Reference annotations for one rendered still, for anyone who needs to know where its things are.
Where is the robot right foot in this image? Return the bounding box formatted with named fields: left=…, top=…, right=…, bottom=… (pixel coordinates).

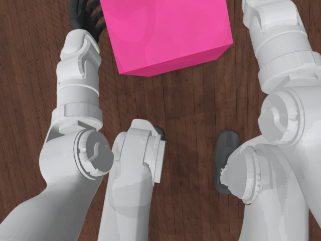
left=214, top=130, right=241, bottom=195

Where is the carton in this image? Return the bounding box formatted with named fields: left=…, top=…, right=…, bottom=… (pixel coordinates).
left=100, top=0, right=233, bottom=77

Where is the left robot hand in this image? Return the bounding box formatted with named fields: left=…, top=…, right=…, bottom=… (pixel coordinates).
left=69, top=0, right=107, bottom=44

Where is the robot left upper arm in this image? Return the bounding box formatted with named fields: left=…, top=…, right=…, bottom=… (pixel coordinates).
left=0, top=129, right=114, bottom=241

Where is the robot left shin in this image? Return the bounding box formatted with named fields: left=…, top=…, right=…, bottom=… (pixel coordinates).
left=112, top=119, right=158, bottom=162

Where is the robot right forearm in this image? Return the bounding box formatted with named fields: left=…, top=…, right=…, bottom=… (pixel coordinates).
left=242, top=0, right=321, bottom=94

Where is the robot right upper arm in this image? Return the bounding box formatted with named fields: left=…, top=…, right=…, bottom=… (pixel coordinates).
left=258, top=85, right=321, bottom=228

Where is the robot left forearm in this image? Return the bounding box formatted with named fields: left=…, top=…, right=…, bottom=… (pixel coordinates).
left=43, top=29, right=103, bottom=146

